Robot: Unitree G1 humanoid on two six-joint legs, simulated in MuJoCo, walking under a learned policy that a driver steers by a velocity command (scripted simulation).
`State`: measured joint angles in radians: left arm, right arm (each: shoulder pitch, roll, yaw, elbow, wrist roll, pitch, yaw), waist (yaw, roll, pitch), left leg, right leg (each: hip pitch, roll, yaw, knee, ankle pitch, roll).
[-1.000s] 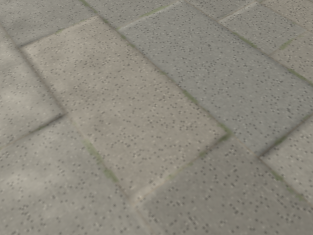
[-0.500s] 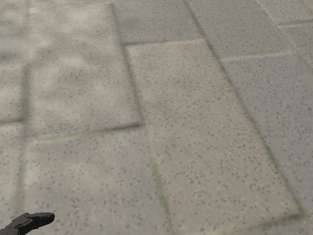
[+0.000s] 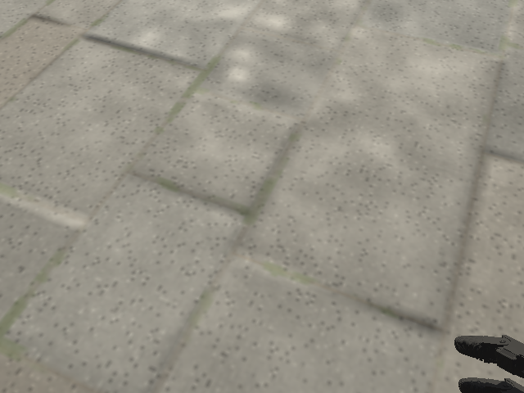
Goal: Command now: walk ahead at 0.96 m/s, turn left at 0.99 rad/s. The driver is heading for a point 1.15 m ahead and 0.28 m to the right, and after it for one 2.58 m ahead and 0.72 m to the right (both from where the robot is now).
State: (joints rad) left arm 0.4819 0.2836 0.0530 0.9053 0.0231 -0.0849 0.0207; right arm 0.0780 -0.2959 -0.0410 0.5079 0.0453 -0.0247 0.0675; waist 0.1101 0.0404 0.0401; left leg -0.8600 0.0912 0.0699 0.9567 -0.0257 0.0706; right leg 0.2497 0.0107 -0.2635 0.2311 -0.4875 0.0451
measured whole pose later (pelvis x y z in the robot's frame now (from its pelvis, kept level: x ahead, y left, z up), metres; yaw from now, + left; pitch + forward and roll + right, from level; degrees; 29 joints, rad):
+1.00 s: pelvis +0.96 +0.01 +0.00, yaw -22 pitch +2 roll +1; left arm 0.45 0.29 0.08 0.77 -0.03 -0.04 0.02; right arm -0.06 -0.27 -0.01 0.50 0.00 -0.16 0.00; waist 0.12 0.02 0.03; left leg -0.52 -0.02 -0.13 0.44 0.05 -0.05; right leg 0.04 0.17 0.36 0.61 -0.55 -0.11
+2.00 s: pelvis +1.28 -0.10 +0.04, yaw -39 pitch +2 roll -3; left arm 0.05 0.29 0.08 0.65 0.00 0.02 0.04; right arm 0.26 -0.31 -0.07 0.71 0.02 0.03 -0.03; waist -0.04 0.00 0.06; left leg -0.33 -0.03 -0.14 0.50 -0.20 0.02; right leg -0.49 0.09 0.08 0.96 -0.41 0.06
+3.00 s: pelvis +1.33 -0.08 +0.03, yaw -7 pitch +1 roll +1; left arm 0.21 0.29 0.06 0.73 -0.02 0.06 0.00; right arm 0.07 -0.23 -0.04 0.68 -0.02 0.02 -0.03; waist 0.03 -0.01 0.04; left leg -0.22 0.00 0.14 0.48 -0.28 0.04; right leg -0.43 -0.08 -0.04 0.88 -0.42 0.07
